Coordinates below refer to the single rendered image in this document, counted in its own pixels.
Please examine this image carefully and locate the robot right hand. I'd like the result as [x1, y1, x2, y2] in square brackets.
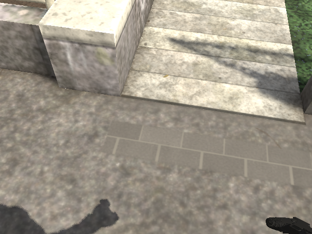
[265, 216, 312, 234]

